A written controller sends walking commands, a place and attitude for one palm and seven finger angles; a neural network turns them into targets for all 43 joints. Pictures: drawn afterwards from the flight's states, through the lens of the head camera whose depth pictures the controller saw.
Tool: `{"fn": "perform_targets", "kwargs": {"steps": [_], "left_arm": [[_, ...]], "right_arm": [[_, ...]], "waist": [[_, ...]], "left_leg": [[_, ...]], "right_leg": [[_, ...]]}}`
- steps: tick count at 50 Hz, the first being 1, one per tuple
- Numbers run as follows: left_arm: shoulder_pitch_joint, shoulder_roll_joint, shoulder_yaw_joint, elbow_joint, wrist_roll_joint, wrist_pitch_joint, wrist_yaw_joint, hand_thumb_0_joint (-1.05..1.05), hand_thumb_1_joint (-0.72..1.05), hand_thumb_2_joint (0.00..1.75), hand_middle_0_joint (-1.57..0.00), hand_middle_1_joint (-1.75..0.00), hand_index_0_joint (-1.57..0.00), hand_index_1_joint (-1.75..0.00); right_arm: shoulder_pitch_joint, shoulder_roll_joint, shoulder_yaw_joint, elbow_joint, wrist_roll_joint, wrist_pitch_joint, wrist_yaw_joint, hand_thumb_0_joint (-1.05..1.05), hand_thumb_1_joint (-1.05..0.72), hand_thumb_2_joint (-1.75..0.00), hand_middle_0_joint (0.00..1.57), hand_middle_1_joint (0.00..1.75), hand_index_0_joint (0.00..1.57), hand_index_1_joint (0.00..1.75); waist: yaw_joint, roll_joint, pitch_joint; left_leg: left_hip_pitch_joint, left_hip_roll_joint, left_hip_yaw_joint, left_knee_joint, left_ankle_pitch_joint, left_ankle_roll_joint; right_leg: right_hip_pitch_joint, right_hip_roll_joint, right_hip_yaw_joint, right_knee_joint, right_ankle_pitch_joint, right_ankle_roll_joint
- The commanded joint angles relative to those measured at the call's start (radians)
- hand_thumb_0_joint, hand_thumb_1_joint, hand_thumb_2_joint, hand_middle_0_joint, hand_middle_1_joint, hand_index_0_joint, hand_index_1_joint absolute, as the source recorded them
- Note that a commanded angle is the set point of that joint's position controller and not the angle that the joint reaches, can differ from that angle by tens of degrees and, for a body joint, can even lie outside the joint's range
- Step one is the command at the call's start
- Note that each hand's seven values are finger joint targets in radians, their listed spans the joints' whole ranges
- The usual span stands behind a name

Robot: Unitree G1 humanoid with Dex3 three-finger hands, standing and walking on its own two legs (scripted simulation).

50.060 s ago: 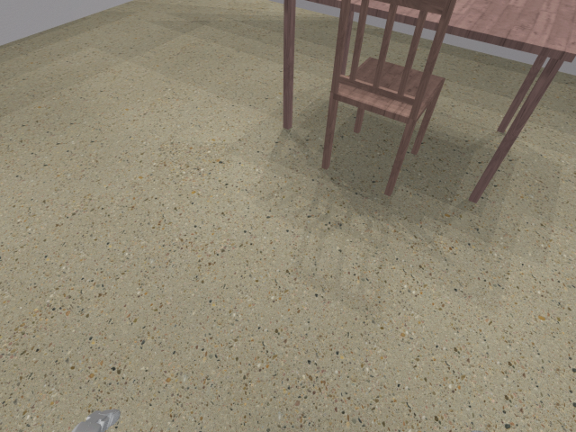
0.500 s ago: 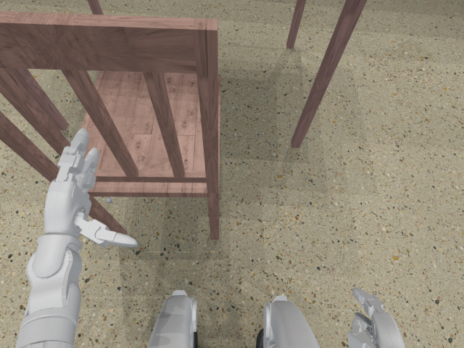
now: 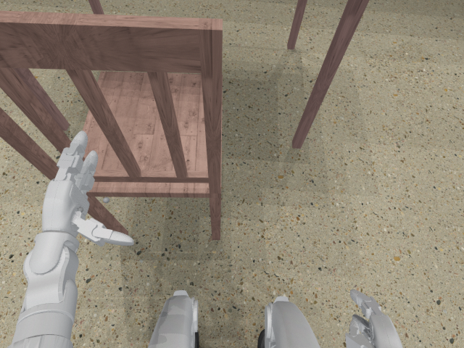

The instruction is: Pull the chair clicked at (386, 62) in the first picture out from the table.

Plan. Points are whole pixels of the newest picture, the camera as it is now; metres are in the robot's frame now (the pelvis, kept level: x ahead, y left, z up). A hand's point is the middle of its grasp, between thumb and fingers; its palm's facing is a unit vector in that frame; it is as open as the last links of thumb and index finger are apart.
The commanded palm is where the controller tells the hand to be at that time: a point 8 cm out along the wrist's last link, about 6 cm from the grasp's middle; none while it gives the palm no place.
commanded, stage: aim the fingers beside a spindle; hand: left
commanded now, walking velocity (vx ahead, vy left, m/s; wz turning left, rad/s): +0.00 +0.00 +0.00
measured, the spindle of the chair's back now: (113, 133) +0.48 +0.23 +0.03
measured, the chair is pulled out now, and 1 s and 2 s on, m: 0.29 0.29 0.29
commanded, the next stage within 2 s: push the fingers through the gap in 0.40 s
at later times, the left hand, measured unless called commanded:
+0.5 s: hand (112, 202) +0.34 +0.20 +0.02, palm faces +0.00 -1.00 -0.04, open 16.9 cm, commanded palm +0.33 +0.26 +0.03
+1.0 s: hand (119, 175) +0.39 +0.20 +0.02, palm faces +0.02 -1.00 -0.05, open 16.9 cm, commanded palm +0.37 +0.25 +0.03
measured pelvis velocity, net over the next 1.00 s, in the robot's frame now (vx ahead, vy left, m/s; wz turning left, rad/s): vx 0.00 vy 0.00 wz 0.00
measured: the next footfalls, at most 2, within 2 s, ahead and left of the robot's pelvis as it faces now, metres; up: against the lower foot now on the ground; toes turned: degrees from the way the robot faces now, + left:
none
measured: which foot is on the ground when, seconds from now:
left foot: down 0.00-1.00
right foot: down 0.00-1.00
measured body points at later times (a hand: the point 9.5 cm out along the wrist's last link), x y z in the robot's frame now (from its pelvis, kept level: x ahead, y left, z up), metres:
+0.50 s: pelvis +0.00 +0.00 +0.00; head +0.12 +0.02 +0.43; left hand +0.34 +0.26 +0.03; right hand +0.15 -0.25 -0.10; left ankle +0.04 +0.13 -0.62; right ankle +0.02 -0.14 -0.62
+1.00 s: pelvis +0.00 +0.00 +0.00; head +0.13 +0.01 +0.43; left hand +0.38 +0.26 +0.03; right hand +0.12 -0.27 -0.12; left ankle +0.04 +0.13 -0.62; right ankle +0.02 -0.14 -0.62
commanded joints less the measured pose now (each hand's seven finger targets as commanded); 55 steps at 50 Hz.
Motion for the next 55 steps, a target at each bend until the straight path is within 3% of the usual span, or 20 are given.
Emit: {"fn": "perform_targets", "kwargs": {"steps": [1,5,9,12,16,17,19,22,23,27,28,30,33,35,39,45,47,49,53,55], "left_arm": [[-0.169,0.11,-0.013,-0.259,-0.029,-0.084,-0.034,0.0,-0.5,0.3,-0.06,-0.08,-0.06,-0.08],[-0.159,0.156,0.023,-0.343,-0.026,-0.117,-0.012,0.0,-0.5,0.3,-0.06,-0.08,-0.06,-0.08],[-0.147,0.153,0.026,-0.283,-0.002,-0.1,0.026,0.0,-0.5,0.3,-0.06,-0.08,-0.06,-0.08],[-0.148,0.184,0.064,-0.195,0.007,-0.079,0.031,0.0,-0.5,0.3,-0.06,-0.08,-0.06,-0.08],[-0.153,0.156,0.034,-0.235,-0.006,-0.076,0.008,0.0,-0.5,0.3,-0.06,-0.08,-0.06,-0.08],[-0.168,0.137,0.011,-0.249,-0.012,-0.079,0.0,0.0,-0.5,0.3,-0.06,-0.08,-0.06,-0.08],[-0.163,0.149,0.017,-0.3,-0.018,-0.087,-0.006,0.0,-0.5,0.3,-0.06,-0.08,-0.06,-0.08],[-0.17,0.145,0.011,-0.288,-0.021,-0.087,-0.003,0.0,-0.5,0.3,-0.06,-0.08,-0.06,-0.08],[-0.164,0.172,0.04,-0.271,-0.018,-0.085,0.003,0.0,-0.5,0.3,-0.06,-0.08,-0.06,-0.08],[-0.227,0.16,0.031,-0.212,-0.004,-0.078,0.014,0.0,-0.5,0.3,-0.06,-0.08,-0.06,-0.08],[-0.258,0.185,0.047,-0.217,0.002,-0.082,0.017,0.0,-0.5,0.3,-0.06,-0.08,-0.06,-0.08],[-0.281,0.153,0.014,-0.234,0.004,-0.085,0.017,0.0,-0.5,0.3,-0.06,-0.08,-0.06,-0.08],[-0.28,0.17,0.018,-0.258,0.008,-0.09,0.016,0.0,-0.5,0.3,-0.06,-0.08,-0.06,-0.08],[-0.269,0.166,0.021,-0.243,0.004,-0.083,0.017,0.0,-0.5,0.3,-0.06,-0.08,-0.06,-0.08],[-0.304,0.195,0.052,-0.135,0.011,-0.06,0.02,0.0,-0.5,0.3,-0.06,-0.08,-0.06,-0.08],[-0.447,0.204,0.044,-0.107,0.02,-0.084,0.014,0.0,-0.5,0.3,-0.06,-0.08,-0.06,-0.08],[-0.468,0.209,0.042,-0.113,0.021,-0.095,0.012,0.0,-0.5,0.3,-0.06,-0.08,-0.06,-0.08],[-0.454,0.22,0.054,-0.086,0.024,-0.093,0.011,0.0,-0.5,0.3,-0.06,-0.08,-0.06,-0.08],[-0.462,0.217,0.054,-0.018,0.032,-0.073,0.013,0.0,-0.5,0.3,-0.06,-0.08,-0.06,-0.08],[-0.474,0.256,0.09,-0.001,0.035,-0.068,0.019,0.0,-0.5,0.3,-0.06,-0.08,-0.06,-0.08]], "right_arm": [[0.029,-0.157,-0.068,-0.121,0.001,-0.047,-0.013,0.0,-0.9,-0.9,0.2,0.3,0.2,0.3],[0.035,-0.156,-0.072,-0.108,-0.006,-0.059,-0.018,0.0,-0.9,-0.9,0.2,0.3,0.2,0.3],[0.029,-0.152,-0.065,-0.099,-0.01,-0.051,-0.014,0.0,-0.9,-0.9,0.2,0.3,0.2,0.3],[0.032,-0.16,-0.066,-0.1,-0.007,-0.039,-0.017,0.0,-0.9,-0.9,0.2,0.3,0.2,0.3],[0.025,-0.156,-0.065,-0.118,-0.005,-0.039,-0.014,0.0,-0.9,-0.9,0.2,0.3,0.2,0.3],[0.026,-0.157,-0.063,-0.122,-0.004,-0.042,-0.014,0.0,-0.9,-0.9,0.2,0.3,0.2,0.3],[0.03,-0.156,-0.067,-0.119,-0.006,-0.047,-0.013,0.0,-0.9,-0.9,0.2,0.3,0.2,0.3],[0.032,-0.158,-0.066,-0.109,-0.005,-0.051,-0.017,0.0,-0.9,-0.9,0.2,0.3,0.2,0.3],[0.033,-0.16,-0.066,-0.104,-0.006,-0.049,-0.018,0.0,-0.9,-0.9,0.2,0.3,0.2,0.3],[0.035,-0.16,-0.064,-0.094,-0.006,-0.044,-0.021,0.0,-0.9,-0.9,0.2,0.3,0.2,0.3],[0.036,-0.162,-0.064,-0.092,-0.008,-0.044,-0.023,0.0,-0.9,-0.9,0.2,0.3,0.2,0.3],[0.039,-0.158,-0.065,-0.093,-0.009,-0.046,-0.022,0.0,-0.9,-0.9,0.2,0.3,0.2,0.3],[0.047,-0.16,-0.067,-0.092,-0.01,-0.048,-0.02,0.0,-0.9,-0.9,0.2,0.3,0.2,0.3],[0.052,-0.158,-0.067,-0.089,-0.012,-0.044,-0.017,0.0,-0.9,-0.9,0.2,0.3,0.2,0.3],[0.056,-0.161,-0.063,-0.079,-0.007,-0.028,-0.017,0.0,-0.9,-0.9,0.2,0.3,0.2,0.3],[0.072,-0.162,-0.061,-0.067,-0.009,-0.026,-0.022,0.0,-0.9,-0.9,0.2,0.3,0.2,0.3],[0.081,-0.163,-0.064,-0.061,-0.013,-0.028,-0.021,0.0,-0.9,-0.9,0.2,0.3,0.2,0.3],[0.089,-0.163,-0.065,-0.056,-0.013,-0.023,-0.018,0.0,-0.9,-0.9,0.2,0.3,0.2,0.3],[0.1,-0.168,-0.065,-0.049,-0.011,-0.009,-0.012,0.0,-0.9,-0.9,0.2,0.3,0.2,0.3],[0.105,-0.168,-0.064,-0.051,-0.012,0.002,-0.011,0.0,-0.9,-0.9,0.2,0.3,0.2,0.3]], "waist": [[-0.011,0.029,-0.402],[-0.001,0.068,-0.442],[-0.002,0.066,-0.369],[-0.003,0.009,-0.332],[0.008,0.06,-0.389],[-0.004,0.065,-0.398],[0.005,0.075,-0.44],[-0.015,0.046,-0.403],[-0.005,0.042,-0.392],[-0.02,0.029,-0.347],[-0.013,0.044,-0.366],[-0.017,0.061,-0.392],[-0.009,0.089,-0.448],[-0.007,0.06,-0.452],[-0.02,0.013,-0.383],[-0.032,0.048,-0.404],[-0.033,0.076,-0.444],[-0.023,0.077,-0.455],[-0.031,0.048,-0.442],[-0.022,0.037,-0.44]], "left_leg": [[0.321,-0.046,-0.002,-0.164,0.252,0.03],[0.389,-0.04,-0.014,-0.167,0.323,0.026],[0.348,-0.041,-0.017,-0.178,0.28,0.022],[0.283,-0.043,-0.013,-0.175,0.213,0.025],[0.327,-0.045,-0.003,-0.175,0.242,0.023],[0.337,-0.044,-0.008,-0.174,0.252,0.025],[0.37,-0.041,-0.011,-0.171,0.3,0.024],[0.355,-0.038,-0.016,-0.165,0.288,0.026],[0.336,-0.039,-0.017,-0.169,0.276,0.024],[0.295,-0.042,-0.013,-0.158,0.228,0.027],[0.305,-0.041,-0.016,-0.161,0.225,0.024],[0.341,-0.041,-0.016,-0.161,0.255,0.024],[0.393,-0.037,-0.02,-0.159,0.318,0.02],[0.381,-0.038,-0.018,-0.157,0.331,0.022],[0.298,-0.04,-0.008,-0.155,0.259,0.025],[0.311,-0.042,-0.007,-0.148,0.253,0.027],[0.348,-0.039,-0.013,-0.141,0.285,0.026],[0.355,-0.04,-0.011,-0.144,0.308,0.023],[0.333,-0.038,-0.008,-0.144,0.306,0.025],[0.301,-0.04,-0.003,-0.146,0.3,0.026]], "right_leg": [[0.178,0.046,0.005,-0.173,0.235,-0.037],[0.17,0.046,-0.001,-0.161,0.267,-0.04],[0.14,0.045,-0.009,-0.157,0.228,-0.04],[0.136,0.048,-0.006,-0.159,0.185,-0.04],[0.16,0.046,0.001,-0.165,0.214,-0.043],[0.153,0.047,-0.002,-0.163,0.216,-0.043],[0.179,0.046,0.0,-0.163,0.255,-0.043],[0.152,0.049,-0.004,-0.164,0.243,-0.039],[0.156,0.047,-0.004,-0.162,0.234,-0.039],[0.12,0.047,-0.002,-0.156,0.201,-0.039],[0.121,0.044,-0.002,-0.153,0.195,-0.04],[0.122,0.043,-0.002,-0.155,0.214,-0.042],[0.13,0.043,-0.001,-0.149,0.253,-0.045],[0.157,0.043,-0.001,-0.152,0.273,-0.042],[0.151,0.045,0.003,-0.16,0.238,-0.037],[0.14,0.047,0.01,-0.164,0.225,-0.041],[0.127,0.048,0.008,-0.155,0.236,-0.043],[0.144,0.047,0.011,-0.157,0.26,-0.043],[0.139,0.047,0.008,-0.156,0.267,-0.04],[0.172,0.047,0.014,-0.155,0.28,-0.038]]}}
